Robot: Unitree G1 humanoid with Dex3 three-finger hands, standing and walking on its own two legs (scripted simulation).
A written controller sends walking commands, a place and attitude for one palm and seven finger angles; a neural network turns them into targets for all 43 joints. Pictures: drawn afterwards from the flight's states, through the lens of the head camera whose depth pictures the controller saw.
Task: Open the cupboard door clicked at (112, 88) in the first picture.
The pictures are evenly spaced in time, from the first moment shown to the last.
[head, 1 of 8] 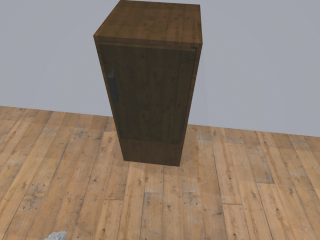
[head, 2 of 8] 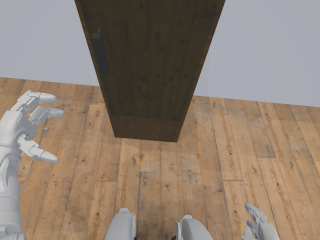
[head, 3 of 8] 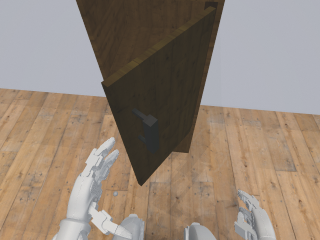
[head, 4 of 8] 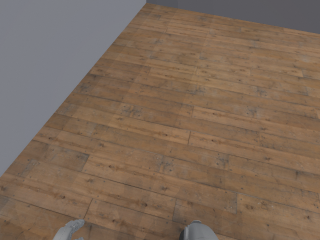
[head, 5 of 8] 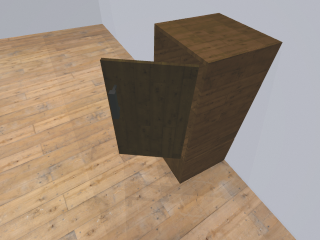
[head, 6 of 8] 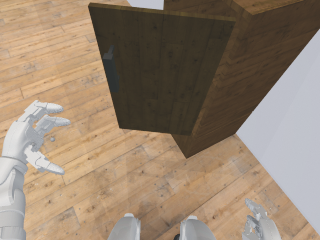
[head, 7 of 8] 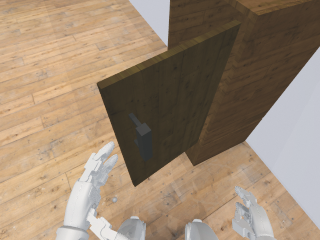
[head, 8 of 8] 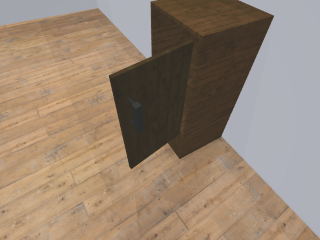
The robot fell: no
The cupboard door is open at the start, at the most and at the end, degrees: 0 101 100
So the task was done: yes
